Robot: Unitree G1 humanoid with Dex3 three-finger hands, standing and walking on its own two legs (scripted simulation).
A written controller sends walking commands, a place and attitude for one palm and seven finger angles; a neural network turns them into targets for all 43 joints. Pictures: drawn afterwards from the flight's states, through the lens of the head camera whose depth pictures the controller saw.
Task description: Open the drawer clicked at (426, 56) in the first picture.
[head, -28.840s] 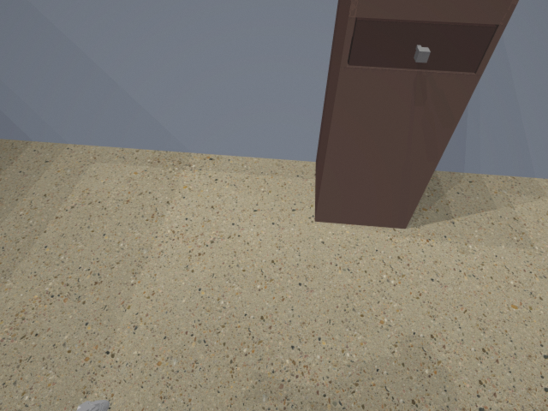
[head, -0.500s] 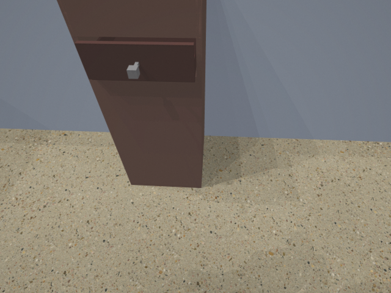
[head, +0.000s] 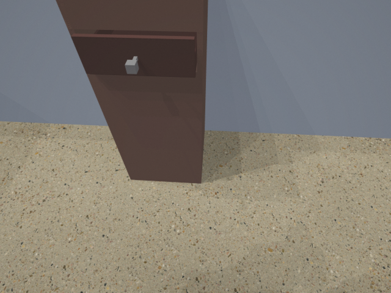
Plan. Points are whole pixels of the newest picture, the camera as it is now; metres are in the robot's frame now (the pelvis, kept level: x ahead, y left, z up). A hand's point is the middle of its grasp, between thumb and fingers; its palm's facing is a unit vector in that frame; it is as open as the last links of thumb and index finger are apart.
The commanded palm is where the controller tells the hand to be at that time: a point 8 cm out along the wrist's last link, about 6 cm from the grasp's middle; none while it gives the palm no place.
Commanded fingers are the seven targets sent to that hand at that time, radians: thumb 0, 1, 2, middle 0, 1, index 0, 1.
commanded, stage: look to check the result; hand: left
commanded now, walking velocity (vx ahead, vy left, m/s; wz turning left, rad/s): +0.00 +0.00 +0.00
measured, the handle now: (133, 63) +0.75 +0.24 +0.07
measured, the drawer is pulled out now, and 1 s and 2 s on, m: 0.04 0.04 0.04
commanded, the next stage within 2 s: take the last steps up to it in 1.20 s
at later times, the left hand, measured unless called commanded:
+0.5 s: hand out of the picture +0.08 +0.25 -0.16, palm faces -0.03 -0.94 -0.35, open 7.4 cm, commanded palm none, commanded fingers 0.00 0.90 0.90 -0.20 -0.30 -0.20 -0.30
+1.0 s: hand out of the picture +0.08 +0.25 -0.16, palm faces -0.04 -0.94 -0.35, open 7.4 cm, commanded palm none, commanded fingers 0.00 0.90 0.90 -0.20 -0.30 -0.20 -0.30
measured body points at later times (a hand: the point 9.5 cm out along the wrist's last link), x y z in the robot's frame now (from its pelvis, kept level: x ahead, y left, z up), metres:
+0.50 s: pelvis +0.01 +0.00 +0.00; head +0.03 -0.01 +0.45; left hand +0.08 +0.29 -0.13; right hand +0.06 -0.29 -0.15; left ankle +0.03 +0.13 -0.75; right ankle -0.05 -0.09 -0.75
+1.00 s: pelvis +0.01 +0.00 +0.00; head +0.03 -0.01 +0.45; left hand +0.08 +0.29 -0.13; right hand +0.07 -0.29 -0.14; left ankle +0.03 +0.13 -0.75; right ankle -0.05 -0.09 -0.75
